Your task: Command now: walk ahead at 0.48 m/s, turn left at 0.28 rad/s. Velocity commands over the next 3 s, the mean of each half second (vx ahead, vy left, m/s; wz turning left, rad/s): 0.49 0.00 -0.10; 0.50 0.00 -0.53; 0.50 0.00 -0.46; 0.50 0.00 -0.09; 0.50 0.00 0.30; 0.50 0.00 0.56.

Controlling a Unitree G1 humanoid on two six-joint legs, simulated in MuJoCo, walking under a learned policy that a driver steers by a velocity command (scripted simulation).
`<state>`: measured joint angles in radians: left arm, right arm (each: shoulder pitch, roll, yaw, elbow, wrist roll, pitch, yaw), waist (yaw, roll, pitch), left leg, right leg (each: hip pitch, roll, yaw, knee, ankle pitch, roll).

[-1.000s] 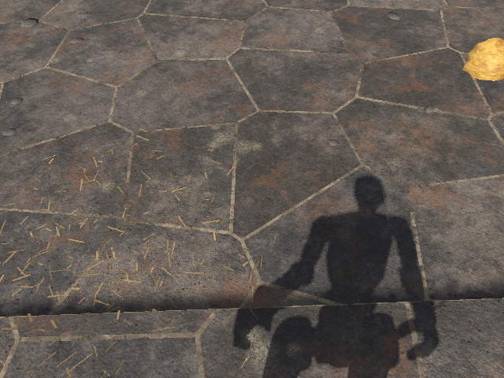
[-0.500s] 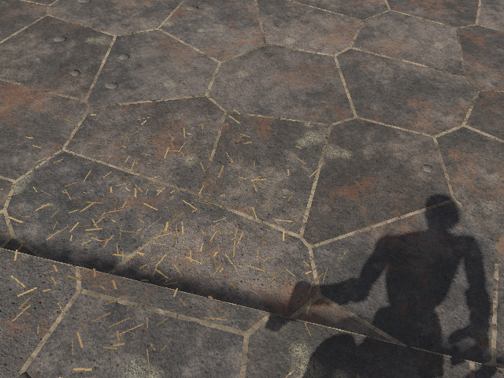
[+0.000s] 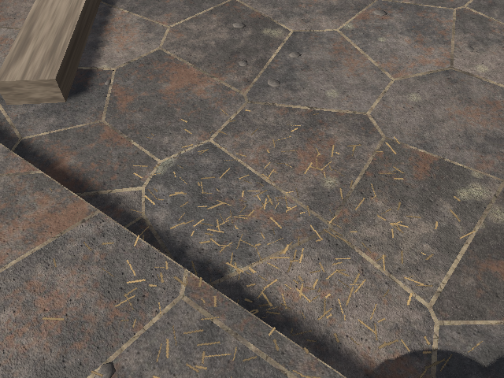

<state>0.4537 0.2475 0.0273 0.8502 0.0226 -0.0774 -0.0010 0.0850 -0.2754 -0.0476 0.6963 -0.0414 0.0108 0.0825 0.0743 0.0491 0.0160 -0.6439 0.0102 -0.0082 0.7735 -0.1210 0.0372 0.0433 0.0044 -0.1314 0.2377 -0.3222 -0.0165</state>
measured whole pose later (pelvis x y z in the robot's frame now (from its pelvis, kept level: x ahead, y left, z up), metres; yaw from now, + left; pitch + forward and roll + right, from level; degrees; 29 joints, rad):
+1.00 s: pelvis +0.53 -0.01 -0.01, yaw -24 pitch +1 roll +0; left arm 0.53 0.29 0.06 0.85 0.02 -0.06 0.02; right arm 0.05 -0.31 -0.07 0.76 -0.05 0.00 0.03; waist 0.09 0.04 0.01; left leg -0.71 0.08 -0.08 0.80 0.08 -0.03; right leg 0.02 0.13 0.19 0.37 -0.38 -0.12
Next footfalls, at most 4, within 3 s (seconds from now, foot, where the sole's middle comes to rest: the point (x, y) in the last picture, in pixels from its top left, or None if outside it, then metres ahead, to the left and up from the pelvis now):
0.10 left None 0.21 0.10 -0.78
0.58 right None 0.41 -0.05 -0.78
1.22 left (287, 269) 0.87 0.02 -0.93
1.70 right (370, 246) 0.97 -0.26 -0.93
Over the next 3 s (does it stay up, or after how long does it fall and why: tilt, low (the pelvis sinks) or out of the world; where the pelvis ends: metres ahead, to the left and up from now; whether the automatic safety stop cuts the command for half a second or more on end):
stays up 1.49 -0.46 -0.14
